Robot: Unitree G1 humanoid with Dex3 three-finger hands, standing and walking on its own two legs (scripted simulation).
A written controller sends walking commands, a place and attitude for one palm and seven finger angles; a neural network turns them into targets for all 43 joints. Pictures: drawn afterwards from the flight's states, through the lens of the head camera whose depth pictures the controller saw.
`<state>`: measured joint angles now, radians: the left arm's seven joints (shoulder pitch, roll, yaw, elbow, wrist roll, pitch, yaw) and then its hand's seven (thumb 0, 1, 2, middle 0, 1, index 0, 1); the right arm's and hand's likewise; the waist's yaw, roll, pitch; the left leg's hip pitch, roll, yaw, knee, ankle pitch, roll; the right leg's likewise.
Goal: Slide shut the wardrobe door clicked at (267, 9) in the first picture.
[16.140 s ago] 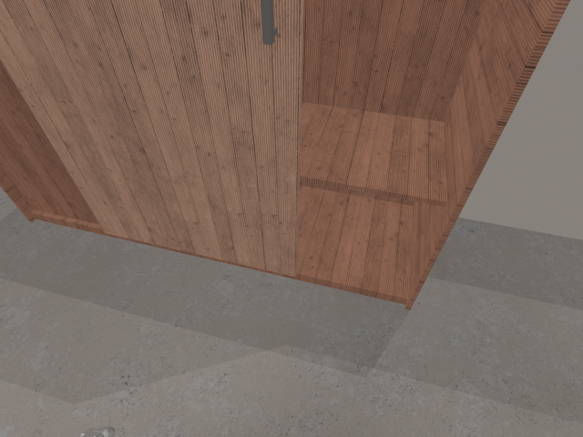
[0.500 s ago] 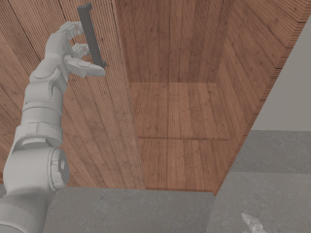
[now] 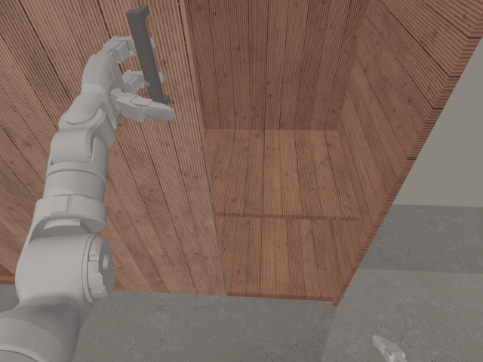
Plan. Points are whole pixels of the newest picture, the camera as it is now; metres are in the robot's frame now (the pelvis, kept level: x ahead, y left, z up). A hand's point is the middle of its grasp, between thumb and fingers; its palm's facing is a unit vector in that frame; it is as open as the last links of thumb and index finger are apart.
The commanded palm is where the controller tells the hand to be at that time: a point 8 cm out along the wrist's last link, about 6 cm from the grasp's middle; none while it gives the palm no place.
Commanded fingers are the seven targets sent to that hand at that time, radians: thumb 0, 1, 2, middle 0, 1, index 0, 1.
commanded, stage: slide the fingers in behind the handle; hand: left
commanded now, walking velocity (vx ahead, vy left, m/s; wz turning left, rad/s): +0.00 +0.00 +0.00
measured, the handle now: (152, 65) +0.51 +0.16 +0.27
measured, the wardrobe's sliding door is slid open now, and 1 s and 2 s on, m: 0.44 0.44 0.44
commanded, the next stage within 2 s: grip the handle and tug to test in 0.60 s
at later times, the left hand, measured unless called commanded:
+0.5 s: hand (160, 83) +0.45 +0.14 +0.26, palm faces +0.00 -1.00 -0.01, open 14.1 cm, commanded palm +0.43 +0.19 +0.26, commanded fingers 0.00 -0.50 0.30 -0.30 -1.20 -0.30 -1.20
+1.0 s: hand (161, 84) +0.45 +0.14 +0.26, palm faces +0.02 -1.00 -0.02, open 12.2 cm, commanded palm +0.43 +0.18 +0.26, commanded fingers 0.00 0.25 0.62 -0.38 -1.31 -0.38 -1.31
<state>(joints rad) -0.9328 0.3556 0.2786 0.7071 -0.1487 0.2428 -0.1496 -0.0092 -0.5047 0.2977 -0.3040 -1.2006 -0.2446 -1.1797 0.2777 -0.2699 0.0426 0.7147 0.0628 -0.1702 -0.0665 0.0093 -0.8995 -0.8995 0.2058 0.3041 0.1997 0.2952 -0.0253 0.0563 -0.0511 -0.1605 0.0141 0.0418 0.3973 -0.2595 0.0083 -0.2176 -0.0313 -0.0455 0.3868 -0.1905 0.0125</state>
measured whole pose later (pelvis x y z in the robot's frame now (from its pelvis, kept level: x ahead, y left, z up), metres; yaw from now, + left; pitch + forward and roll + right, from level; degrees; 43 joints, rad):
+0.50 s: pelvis +0.00 +0.00 +0.00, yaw +0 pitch +1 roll +0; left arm -0.97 0.33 0.27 0.76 -0.13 0.22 -0.12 -0.01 -0.50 0.30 -0.31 -1.21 -0.29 -1.20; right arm 0.29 -0.26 0.04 0.73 0.06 -0.16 -0.07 0.01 -0.90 -0.90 0.21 0.30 0.20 0.30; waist -0.03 0.06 -0.05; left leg -0.16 0.02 0.04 0.40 -0.26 0.01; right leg -0.22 -0.03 -0.04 0.39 -0.19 0.01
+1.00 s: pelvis +0.00 +0.00 +0.00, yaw +0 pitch +1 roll +0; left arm -0.93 0.31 0.25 0.68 -0.14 0.24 -0.09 -0.01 -0.18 0.44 -0.31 -1.25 -0.25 -1.25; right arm 0.27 -0.27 0.04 0.72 0.06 -0.18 -0.06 0.01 -0.90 -0.90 0.21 0.30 0.20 0.30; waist -0.03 0.06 -0.05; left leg -0.15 0.02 0.04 0.39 -0.26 0.00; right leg -0.21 -0.03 -0.04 0.39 -0.20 0.01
